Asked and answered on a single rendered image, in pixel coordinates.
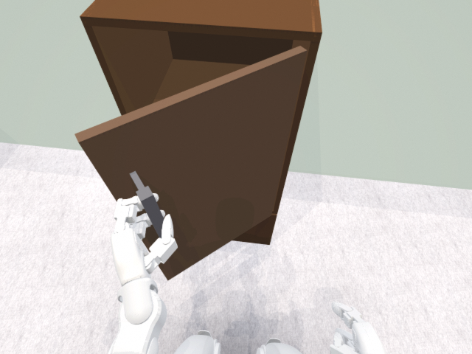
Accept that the robot right shin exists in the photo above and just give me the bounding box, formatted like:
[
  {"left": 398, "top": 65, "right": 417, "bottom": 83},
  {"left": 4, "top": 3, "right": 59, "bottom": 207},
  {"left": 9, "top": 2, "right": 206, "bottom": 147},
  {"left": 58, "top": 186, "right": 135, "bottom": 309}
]
[{"left": 265, "top": 339, "right": 281, "bottom": 345}]

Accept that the left robot hand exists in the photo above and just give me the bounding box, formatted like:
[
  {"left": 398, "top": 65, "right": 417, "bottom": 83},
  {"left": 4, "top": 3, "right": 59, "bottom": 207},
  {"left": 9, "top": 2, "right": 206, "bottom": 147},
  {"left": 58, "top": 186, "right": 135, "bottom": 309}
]
[{"left": 111, "top": 193, "right": 178, "bottom": 286}]

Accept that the left robot forearm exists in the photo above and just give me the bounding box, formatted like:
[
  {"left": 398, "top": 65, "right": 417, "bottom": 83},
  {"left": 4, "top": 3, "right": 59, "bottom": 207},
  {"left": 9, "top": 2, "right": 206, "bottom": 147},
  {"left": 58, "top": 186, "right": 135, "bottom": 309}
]
[{"left": 108, "top": 277, "right": 167, "bottom": 354}]

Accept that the robot left thigh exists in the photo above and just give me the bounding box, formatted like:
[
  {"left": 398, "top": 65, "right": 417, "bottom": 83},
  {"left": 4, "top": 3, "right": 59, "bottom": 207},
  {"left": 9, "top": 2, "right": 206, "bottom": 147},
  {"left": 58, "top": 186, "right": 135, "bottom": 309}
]
[{"left": 174, "top": 335, "right": 221, "bottom": 354}]

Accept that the handle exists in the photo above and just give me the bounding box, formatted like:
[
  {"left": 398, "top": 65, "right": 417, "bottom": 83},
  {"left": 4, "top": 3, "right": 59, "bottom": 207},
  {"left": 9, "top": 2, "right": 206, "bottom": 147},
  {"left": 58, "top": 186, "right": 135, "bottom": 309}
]
[{"left": 129, "top": 171, "right": 164, "bottom": 238}]

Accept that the right robot hand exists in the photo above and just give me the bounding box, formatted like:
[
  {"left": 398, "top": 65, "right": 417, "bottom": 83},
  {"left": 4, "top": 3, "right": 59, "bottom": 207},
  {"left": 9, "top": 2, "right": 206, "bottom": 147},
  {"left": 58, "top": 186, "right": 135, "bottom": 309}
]
[{"left": 330, "top": 302, "right": 386, "bottom": 354}]

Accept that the cupboard door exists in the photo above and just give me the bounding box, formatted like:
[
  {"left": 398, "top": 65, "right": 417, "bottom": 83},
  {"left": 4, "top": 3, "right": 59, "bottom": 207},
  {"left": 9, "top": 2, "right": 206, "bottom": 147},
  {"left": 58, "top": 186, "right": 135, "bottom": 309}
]
[{"left": 75, "top": 46, "right": 307, "bottom": 280}]

